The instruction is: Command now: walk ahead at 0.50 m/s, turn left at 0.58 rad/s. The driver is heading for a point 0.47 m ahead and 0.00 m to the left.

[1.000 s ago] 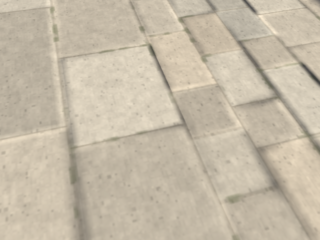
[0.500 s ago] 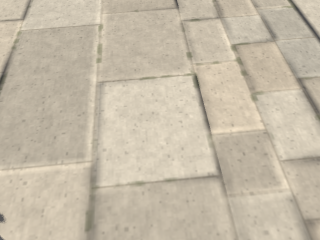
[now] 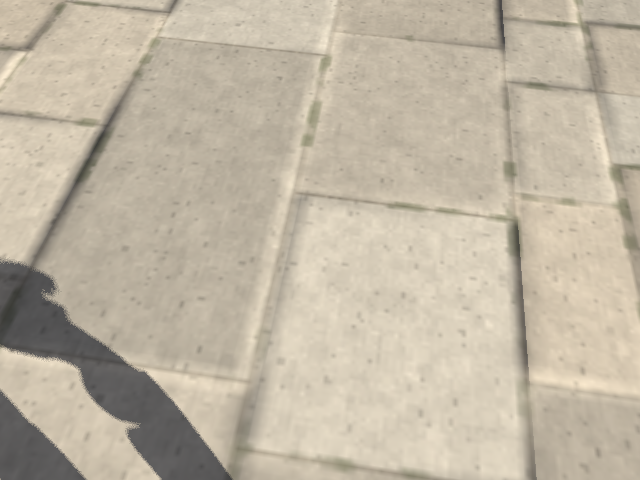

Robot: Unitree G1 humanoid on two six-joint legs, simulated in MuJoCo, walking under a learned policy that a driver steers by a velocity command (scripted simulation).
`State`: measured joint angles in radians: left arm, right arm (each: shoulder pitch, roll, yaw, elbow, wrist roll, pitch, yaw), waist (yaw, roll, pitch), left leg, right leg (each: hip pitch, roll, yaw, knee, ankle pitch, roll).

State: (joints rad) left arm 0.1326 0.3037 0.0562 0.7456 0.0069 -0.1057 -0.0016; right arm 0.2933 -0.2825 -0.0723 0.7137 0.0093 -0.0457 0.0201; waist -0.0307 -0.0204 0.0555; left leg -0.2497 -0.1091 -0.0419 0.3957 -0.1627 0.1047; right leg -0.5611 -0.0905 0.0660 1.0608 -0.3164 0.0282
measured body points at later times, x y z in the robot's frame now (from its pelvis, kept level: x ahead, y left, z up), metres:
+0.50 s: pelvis +0.28 -0.05 +0.00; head +0.31 -0.06 +0.45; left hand +0.28 +0.23 -0.11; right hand +0.47 -0.29 -0.10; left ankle +0.28 +0.10 -0.68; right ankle +0.30 -0.15 -0.74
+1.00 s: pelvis +0.39 -0.01 -0.01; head +0.41 +0.00 +0.44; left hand +0.42 +0.28 -0.14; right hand +0.59 -0.21 -0.12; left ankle +0.43 +0.12 -0.74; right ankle +0.42 -0.15 -0.74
